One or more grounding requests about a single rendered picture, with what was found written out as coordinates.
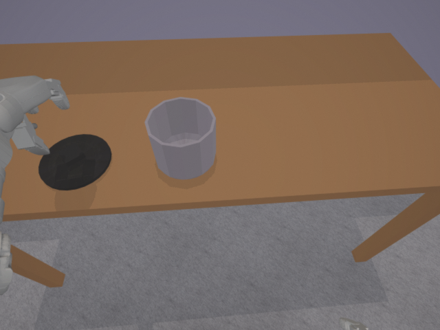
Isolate knob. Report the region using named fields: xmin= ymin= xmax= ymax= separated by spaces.
xmin=58 ymin=143 xmax=86 ymax=167

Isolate robot left forearm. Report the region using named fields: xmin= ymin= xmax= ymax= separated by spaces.
xmin=0 ymin=91 xmax=24 ymax=224

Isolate robot left hand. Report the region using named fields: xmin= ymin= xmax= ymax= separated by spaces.
xmin=0 ymin=76 xmax=70 ymax=155

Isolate table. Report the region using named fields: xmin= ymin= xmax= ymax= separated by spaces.
xmin=0 ymin=33 xmax=440 ymax=287

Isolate pot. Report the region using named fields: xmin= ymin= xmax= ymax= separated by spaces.
xmin=144 ymin=97 xmax=216 ymax=179

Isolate lid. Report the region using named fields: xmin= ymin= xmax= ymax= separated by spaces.
xmin=38 ymin=134 xmax=111 ymax=190

